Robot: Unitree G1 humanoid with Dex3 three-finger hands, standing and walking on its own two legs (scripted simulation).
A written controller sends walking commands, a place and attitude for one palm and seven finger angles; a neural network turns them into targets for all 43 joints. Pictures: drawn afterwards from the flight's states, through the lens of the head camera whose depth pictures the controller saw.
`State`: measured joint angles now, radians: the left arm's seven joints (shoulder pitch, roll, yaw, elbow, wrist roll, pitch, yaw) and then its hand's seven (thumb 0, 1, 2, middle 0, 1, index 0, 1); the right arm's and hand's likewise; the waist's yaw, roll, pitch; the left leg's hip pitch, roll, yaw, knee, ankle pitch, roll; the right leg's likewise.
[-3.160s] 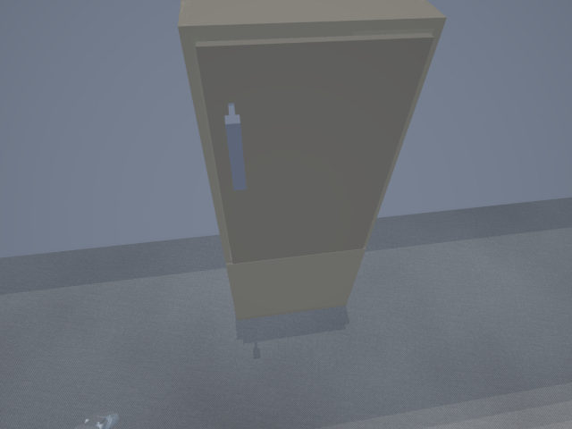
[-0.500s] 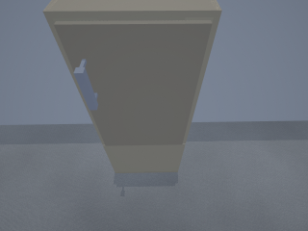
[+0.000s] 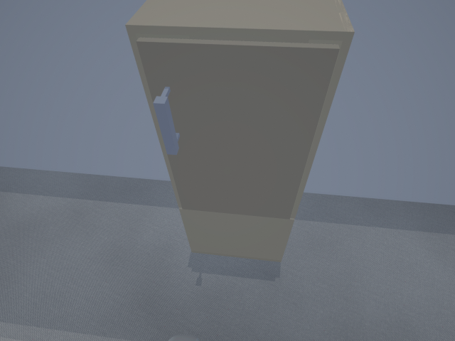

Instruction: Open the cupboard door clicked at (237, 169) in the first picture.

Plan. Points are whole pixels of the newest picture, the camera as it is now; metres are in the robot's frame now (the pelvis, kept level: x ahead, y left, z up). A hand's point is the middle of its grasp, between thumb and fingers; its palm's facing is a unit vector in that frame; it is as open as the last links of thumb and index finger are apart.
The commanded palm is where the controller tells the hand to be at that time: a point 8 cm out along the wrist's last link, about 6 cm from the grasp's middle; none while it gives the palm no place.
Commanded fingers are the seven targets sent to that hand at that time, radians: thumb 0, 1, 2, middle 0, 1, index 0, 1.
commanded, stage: come to a stop and stand still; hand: left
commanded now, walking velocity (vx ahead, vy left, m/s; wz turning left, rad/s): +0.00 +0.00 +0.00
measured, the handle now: (169, 121) +0.54 +0.20 +0.07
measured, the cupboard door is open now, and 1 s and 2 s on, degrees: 0 0 0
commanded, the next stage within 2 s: look again from close up in 1.08 s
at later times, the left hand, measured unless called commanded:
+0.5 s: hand out of the picture +0.01 +0.27 -0.18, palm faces +0.00 -0.98 -0.20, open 7.3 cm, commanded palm none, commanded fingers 0.00 0.90 0.90 -0.20 -0.30 -0.20 -0.30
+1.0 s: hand out of the picture -0.09 +0.23 -0.17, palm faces +0.02 -0.99 -0.12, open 7.4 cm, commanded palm none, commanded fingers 0.00 0.90 0.90 -0.20 -0.30 -0.20 -0.30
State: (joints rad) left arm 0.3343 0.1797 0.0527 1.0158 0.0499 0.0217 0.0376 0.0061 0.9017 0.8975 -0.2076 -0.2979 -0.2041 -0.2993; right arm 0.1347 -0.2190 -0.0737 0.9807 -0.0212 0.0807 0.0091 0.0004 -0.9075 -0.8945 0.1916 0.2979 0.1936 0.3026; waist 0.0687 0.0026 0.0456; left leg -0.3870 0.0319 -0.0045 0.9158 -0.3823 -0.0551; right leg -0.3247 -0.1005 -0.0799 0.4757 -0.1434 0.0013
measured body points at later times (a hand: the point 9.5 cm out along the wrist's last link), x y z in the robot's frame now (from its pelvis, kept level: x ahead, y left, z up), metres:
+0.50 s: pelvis -0.02 +0.09 +0.00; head -0.01 +0.09 +0.45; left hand +0.01 +0.32 -0.16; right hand -0.06 -0.12 -0.16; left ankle -0.03 +0.15 -0.74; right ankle -0.06 -0.02 -0.74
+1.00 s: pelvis -0.04 +0.09 +0.01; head -0.04 +0.09 +0.46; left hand -0.09 +0.28 -0.16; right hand -0.08 -0.13 -0.15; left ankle -0.03 +0.15 -0.74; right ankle -0.06 -0.02 -0.74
